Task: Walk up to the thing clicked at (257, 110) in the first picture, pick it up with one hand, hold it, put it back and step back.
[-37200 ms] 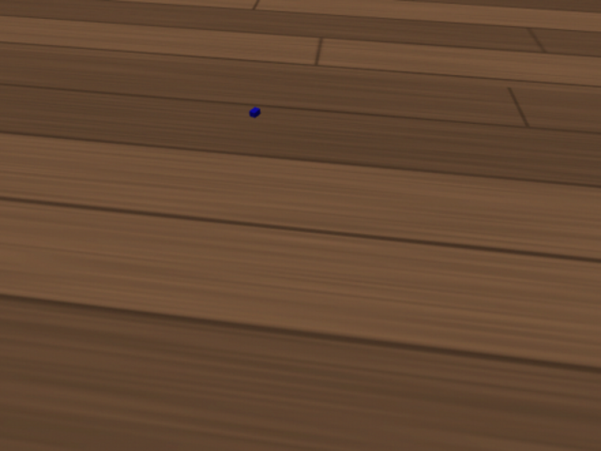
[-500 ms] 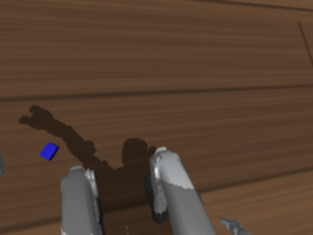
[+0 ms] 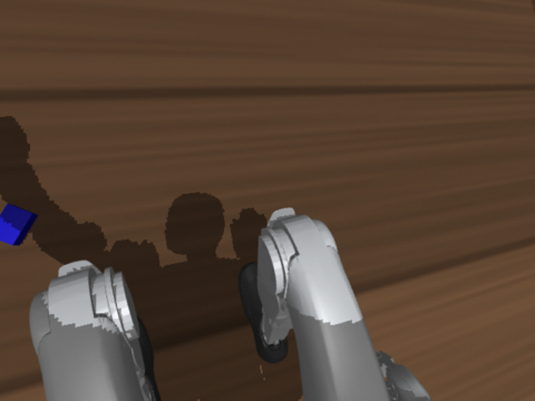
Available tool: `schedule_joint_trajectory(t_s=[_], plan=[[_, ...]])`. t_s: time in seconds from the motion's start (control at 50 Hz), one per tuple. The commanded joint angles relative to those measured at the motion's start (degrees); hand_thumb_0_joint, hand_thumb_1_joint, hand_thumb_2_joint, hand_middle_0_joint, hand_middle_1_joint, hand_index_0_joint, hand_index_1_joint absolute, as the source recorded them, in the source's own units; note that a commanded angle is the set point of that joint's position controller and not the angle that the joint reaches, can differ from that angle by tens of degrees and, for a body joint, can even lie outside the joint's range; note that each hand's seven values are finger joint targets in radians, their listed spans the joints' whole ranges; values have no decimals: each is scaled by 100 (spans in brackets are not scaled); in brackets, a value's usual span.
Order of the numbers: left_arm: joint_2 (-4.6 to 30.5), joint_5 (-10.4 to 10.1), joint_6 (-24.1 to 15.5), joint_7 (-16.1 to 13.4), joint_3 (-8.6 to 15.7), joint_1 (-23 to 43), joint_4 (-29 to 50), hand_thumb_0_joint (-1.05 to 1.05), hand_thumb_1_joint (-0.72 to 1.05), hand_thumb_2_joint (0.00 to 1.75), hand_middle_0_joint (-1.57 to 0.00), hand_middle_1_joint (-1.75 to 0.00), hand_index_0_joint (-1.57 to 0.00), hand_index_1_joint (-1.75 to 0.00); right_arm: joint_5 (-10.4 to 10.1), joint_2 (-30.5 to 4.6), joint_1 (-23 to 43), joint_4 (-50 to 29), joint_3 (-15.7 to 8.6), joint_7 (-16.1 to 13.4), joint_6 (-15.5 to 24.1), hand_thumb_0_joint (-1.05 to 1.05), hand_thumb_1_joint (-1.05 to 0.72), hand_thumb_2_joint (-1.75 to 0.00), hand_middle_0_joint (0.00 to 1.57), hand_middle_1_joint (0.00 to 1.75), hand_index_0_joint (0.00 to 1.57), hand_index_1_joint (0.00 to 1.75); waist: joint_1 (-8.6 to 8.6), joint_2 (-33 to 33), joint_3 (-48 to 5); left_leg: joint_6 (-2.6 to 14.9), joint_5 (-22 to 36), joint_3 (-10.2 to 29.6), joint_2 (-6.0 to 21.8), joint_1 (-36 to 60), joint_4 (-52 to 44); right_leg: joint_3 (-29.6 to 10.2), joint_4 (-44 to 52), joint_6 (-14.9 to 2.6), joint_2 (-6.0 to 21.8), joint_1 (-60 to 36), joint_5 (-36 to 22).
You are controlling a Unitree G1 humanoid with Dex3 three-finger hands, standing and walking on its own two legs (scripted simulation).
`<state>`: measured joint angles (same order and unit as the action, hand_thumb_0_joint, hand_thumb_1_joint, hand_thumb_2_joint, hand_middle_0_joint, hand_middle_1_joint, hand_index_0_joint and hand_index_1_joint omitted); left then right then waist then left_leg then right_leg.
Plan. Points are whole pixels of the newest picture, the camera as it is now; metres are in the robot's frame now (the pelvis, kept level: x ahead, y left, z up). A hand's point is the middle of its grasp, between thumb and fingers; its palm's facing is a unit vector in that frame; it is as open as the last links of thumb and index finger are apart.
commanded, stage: home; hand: left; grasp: from above
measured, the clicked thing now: (13, 224) +0.39 +0.28 -0.32
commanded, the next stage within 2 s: go down in 0.02 s
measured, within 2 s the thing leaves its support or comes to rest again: neither
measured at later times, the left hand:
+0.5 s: hand out of the picture +0.47 +0.34 -0.04, palm faces -0.40 -0.12 -0.91, open 10.4 cm
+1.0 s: hand out of the picture +0.44 +0.34 +0.07, palm faces -0.35 -0.36 -0.87, open 11.1 cm
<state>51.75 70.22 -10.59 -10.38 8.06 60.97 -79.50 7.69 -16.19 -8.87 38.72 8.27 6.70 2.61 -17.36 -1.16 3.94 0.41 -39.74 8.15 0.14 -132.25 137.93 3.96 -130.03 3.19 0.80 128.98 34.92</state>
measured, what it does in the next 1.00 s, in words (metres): rises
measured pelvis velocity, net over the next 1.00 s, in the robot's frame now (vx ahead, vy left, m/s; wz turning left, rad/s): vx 0.01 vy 0.00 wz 0.08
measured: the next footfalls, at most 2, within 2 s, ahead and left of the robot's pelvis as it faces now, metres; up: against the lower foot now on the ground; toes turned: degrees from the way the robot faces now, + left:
none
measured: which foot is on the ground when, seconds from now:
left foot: down 0.00-1.00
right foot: down 0.00-1.00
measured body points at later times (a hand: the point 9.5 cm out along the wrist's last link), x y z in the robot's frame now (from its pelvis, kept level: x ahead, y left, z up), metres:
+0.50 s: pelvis +0.00 +0.00 +0.06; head +0.22 +0.08 +0.45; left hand +0.48 +0.34 +0.01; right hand +0.08 -0.27 -0.04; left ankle +0.07 +0.12 -0.30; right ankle +0.12 -0.13 -0.30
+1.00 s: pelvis +0.01 +0.00 +0.16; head +0.20 +0.05 +0.56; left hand +0.45 +0.36 +0.12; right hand +0.10 -0.27 +0.04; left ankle +0.07 +0.12 -0.30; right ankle +0.12 -0.13 -0.30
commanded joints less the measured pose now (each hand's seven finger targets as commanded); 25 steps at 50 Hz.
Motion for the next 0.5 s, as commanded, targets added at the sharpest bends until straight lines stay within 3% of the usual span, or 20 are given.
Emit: schedule_joint_trajectory(t_s=[0.0,0.02,0.04,0.06,0.08,0.1,0.12,0.14,0.24,0.26,0.28,0.3,0.32,0.36,0.38,0.4,0.42,0.44,0.46,0.48], plan=[[1953,89,-312,-315,296,1517,1508,0,7,50,-58,-49,-61,-46,22,-1750,-1519,-86,-580,-97,-211,0,-91,-90,20,30,20,30,14,2507,-4803,-53,1636,-449,52,3444,-1499,652,986,-510,-193,-2383,-1156],[1922,75,-325,-323,286,1563,1805,0,15,58,-50,-57,-53,-54,21,-1727,-1546,-140,-624,-85,-264,0,-89,-90,20,30,20,30,29,2545,-5051,-31,1648,-471,49,3519,-1513,618,1006,-495,-199,-2525,-1204],[1995,66,-321,-325,347,1547,1917,0,7,52,-55,-50,-56,-50,0,-1701,-1532,-142,-654,-80,-310,0,-90,-89,20,30,20,30,98,2633,-5131,-20,1651,-490,56,3542,-1539,587,1015,-481,-196,-2543,-1226],[1918,38,-304,-320,304,1557,1946,0,7,49,-58,-49,-61,-46,-19,-1791,-1480,-200,-721,-83,-343,0,-91,-90,20,30,20,30,116,2633,-4892,-37,1555,-474,31,3461,-1571,611,1031,-521,-174,-2290,-1098],[1970,26,-275,-311,377,1526,2018,0,15,57,-50,-56,-53,-54,-28,-1720,-1493,-170,-720,-80,-386,0,-89,-90,20,30,20,30,149,2702,-5023,-31,1533,-456,47,3560,-1648,613,1004,-511,-194,-2299,-1101],[1669,-12,-253,-285,204,1509,2102,0,7,53,-54,-50,-54,-50,-53,-1755,-1458,-219,-786,-96,-415,0,-89,-89,20,30,20,30,112,2705,-4950,-38,1495,-420,44,3658,-1693,628,1041,-513,-178,-2106,-1082],[1694,-21,-210,-269,264,1345,2022,0,5,51,-57,-49,-60,-47,-58,-1752,-1489,-182,-819,-95,-445,0,-91,-90,20,30,20,30,144,2691,-4872,-31,1552,-412,43,3703,-1710,624,1081,-516,-174,-2120,-1109],[1748,-50,-179,-256,306,1390,2327,0,13,59,-49,-57,-52,-55,-75,-1722,-1541,-197,-838,-104,-476,0,-89,-90,20,30,20,30,196,2690,-5172,-20,1650,-407,47,3883,-1781,600,1109,-499,-182,-2260,-1214],[1199,-327,73,-34,25,1163,2504,0,5,51,-58,-50,-60,-48,-233,-1622,-1513,-259,-1005,-108,-585,0,-91,-90,20,30,20,30,316,2429,-5059,42,1339,-408,30,3866,-2153,497,1424,-495,-192,-2343,-1023],[1231,-367,113,-9,59,1248,2607,0,13,59,-50,-58,-52,-56,-273,-1624,-1547,-255,-1035,-129,-606,0,-89,-90,20,30,20,30,313,2315,-5039,69,1212,-414,17,3808,-2221,465,1512,-498,-181,-2336,-941],[935,-454,157,49,-92,1131,2580,0,5,53,-53,-54,-55,-53,-304,-1548,-1523,-278,-1044,-131,-618,0,-90,-89,20,30,20,30,312,2233,-4983,80,1128,-411,12,3775,-2331,442,1591,-492,-186,-2401,-900],[1063,-535,203,85,-1,1040,2640,0,3,52,-58,-51,-59,-49,-336,-1551,-1513,-296,-1076,-142,-625,0,-91,-90,20,30,20,30,412,2158,-4972,98,1032,-435,9,3766,-2440,395,1687,-486,-188,-2508,-837],[907,-561,231,134,-133,1180,2913,0,11,60,-50,-58,-51,-57,-378,-1528,-1505,-354,-1083,-152,-627,0,-89,-90,20,30,20,30,436,2294,-5116,80,1075,-415,8,3959,-2568,372,1738,-491,-171,-2529,-882],[790,-689,335,206,-202,1092,2868,0,1,54,-56,-52,-57,-51,-463,-1477,-1441,-377,-1107,-177,-623,0,-91,-90,20,30,20,30,533,2206,-5017,80,1032,-375,6,4070,-2775,326,1862,-504,-161,-2488,-842],[909,-726,405,217,-52,848,2553,0,9,62,-48,-59,-49,-59,-473,-1508,-1508,-300,-1120,-194,-641,0,-89,-90,20,30,20,30,501,1939,-4813,92,1079,-338,23,4028,-2809,321,1911,-497,-165,-2500,-869],[446,-829,417,281,-384,1112,2822,0,4,54,-52,-59,-54,-57,-510,-1406,-1483,-347,-1087,-196,-638,0,-90,-89,20,30,20,30,452,1937,-4885,97,1033,-341,1,4037,-2888,293,2000,-504,-156,-2533,-864],[833,-813,465,285,-117,958,2711,0,0,55,-56,-53,-57,-53,-528,-1463,-1480,-357,-1111,-218,-647,0,-91,-90,20,30,20,30,548,1912,-4846,98,1016,-336,-1,4054,-2991,273,2050,-509,-164,-2631,-827],[796,-881,507,298,-151,960,2608,0,8,63,-48,-60,-49,-61,-552,-1432,-1418,-378,-1090,-235,-654,0,-89,-90,20,30,20,30,553,1809,-4638,117,826,-306,6,3969,-3097,257,2132,-502,-162,-2608,-703],[486,-968,547,356,-288,837,2503,0,2,55,-50,-63,-53,-60,-558,-1396,-1407,-386,-1074,-241,-645,0,-90,-89,20,30,20,30,525,1731,-4557,102,869,-281,9,4049,-3192,264,2206,-505,-166,-2667,-737],[500,-1026,568,398,-289,915,2573,0,-2,57,-54,-55,-55,-54,-569,-1389,-1394,-425,-1055,-244,-643,0,-91,-90,20,30,20,30,538,1725,-4551,111,889,-307,-7,4048,-3240,250,2291,-504,-158,-2739,-753]])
